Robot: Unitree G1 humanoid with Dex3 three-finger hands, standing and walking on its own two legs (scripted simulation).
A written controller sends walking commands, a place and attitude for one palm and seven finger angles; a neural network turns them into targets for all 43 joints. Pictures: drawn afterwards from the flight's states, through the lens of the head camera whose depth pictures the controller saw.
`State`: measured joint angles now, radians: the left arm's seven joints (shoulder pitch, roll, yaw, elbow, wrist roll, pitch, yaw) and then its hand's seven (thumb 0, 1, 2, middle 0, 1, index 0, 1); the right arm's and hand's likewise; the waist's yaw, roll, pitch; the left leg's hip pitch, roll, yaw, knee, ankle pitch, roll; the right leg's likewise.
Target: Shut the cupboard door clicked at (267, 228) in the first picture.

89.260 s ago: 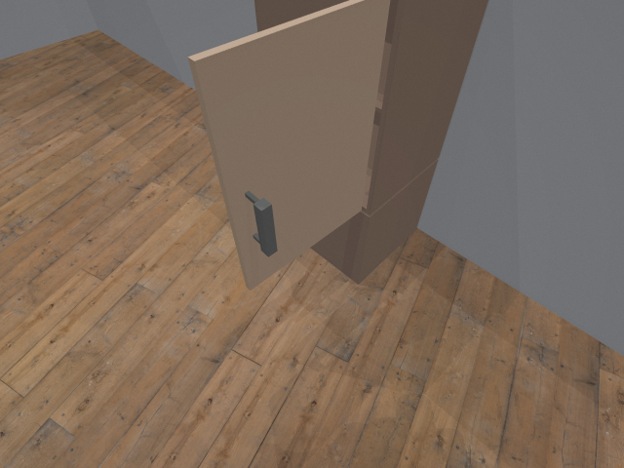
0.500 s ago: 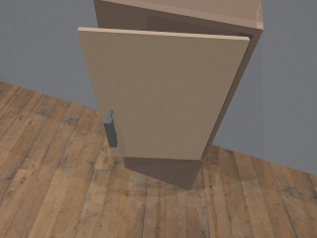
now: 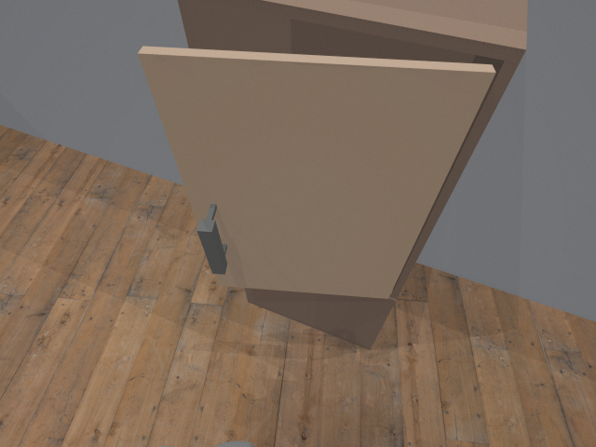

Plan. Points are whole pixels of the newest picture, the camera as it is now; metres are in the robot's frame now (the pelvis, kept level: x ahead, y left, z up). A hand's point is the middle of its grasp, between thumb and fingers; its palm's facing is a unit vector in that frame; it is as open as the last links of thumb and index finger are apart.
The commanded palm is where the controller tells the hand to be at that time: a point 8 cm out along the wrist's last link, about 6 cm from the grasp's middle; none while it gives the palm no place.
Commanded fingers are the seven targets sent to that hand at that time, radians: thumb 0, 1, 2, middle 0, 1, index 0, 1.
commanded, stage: come to a stop and stand still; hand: left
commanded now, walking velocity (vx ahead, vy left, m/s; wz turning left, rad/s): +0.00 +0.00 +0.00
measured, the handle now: (216, 239) +0.47 +0.19 -0.09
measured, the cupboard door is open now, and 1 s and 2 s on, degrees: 18 18 18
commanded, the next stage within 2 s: look again from close up in 0.72 s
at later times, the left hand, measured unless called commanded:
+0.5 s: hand out of the picture -0.06 +0.18 -0.17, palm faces +0.02 -0.98 -0.18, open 7.4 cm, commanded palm none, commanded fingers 0.00 0.90 0.90 -0.20 -0.30 -0.20 -0.30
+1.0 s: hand out of the picture -0.06 +0.19 -0.17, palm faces +0.00 -0.98 -0.18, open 7.4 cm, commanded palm none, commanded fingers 0.00 0.90 0.90 -0.20 -0.30 -0.20 -0.30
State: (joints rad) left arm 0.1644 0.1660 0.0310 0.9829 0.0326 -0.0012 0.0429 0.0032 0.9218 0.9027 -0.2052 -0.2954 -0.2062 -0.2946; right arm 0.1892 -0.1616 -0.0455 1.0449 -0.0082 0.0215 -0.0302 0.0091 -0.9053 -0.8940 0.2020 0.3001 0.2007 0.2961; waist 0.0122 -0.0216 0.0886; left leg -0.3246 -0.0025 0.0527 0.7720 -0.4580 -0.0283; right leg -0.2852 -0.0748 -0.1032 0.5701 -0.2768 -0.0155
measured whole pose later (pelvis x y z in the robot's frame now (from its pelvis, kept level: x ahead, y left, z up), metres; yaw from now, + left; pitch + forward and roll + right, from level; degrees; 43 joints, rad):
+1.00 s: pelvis -0.05 +0.03 +0.00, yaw +0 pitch -2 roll -1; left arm 0.33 0.12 -0.02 1.10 0.02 -0.02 0.05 0.01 0.91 0.90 -0.20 -0.30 -0.20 -0.29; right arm 0.33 -0.13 0.00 1.08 -0.02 -0.01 -0.02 0.01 -0.91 -0.89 0.20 0.30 0.20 0.30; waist -0.02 0.03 0.02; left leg -0.30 0.01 0.08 0.53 -0.21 0.05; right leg -0.19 -0.02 -0.05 0.51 -0.29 0.01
